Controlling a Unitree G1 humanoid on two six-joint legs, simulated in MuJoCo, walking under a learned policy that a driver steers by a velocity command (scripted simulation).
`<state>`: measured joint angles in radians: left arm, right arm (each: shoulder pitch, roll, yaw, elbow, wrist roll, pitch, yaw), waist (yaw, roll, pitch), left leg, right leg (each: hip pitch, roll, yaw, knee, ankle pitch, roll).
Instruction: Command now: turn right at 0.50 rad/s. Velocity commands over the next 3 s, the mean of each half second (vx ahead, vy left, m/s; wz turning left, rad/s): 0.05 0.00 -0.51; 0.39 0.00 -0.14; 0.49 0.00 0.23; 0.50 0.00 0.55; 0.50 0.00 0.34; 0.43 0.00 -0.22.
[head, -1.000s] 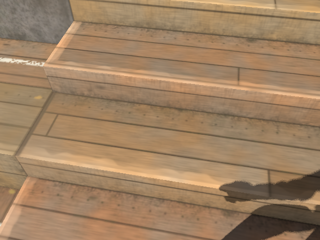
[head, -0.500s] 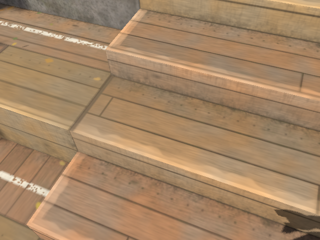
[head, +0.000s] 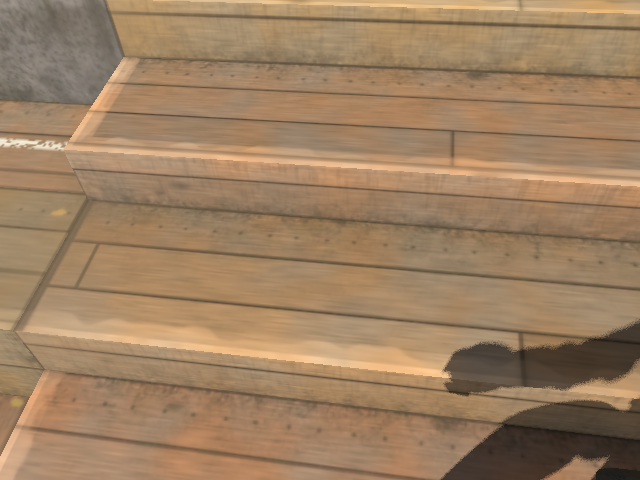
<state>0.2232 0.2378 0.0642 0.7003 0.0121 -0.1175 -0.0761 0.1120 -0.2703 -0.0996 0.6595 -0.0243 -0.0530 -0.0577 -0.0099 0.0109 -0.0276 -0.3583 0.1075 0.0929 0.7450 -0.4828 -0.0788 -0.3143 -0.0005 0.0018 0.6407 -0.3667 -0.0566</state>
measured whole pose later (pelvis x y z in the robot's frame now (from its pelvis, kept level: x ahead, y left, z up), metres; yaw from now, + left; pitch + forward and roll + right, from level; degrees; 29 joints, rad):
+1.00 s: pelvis +0.24 +0.01 +0.02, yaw -18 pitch +11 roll -4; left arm -0.12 0.07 -0.10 0.65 0.04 0.06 -0.10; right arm 0.58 -0.11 0.05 1.07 -0.06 -0.09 0.12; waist -0.05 0.08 -0.16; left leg 0.07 0.06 0.03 0.07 -0.21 0.08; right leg -1.07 0.01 -0.18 1.26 -0.35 -0.16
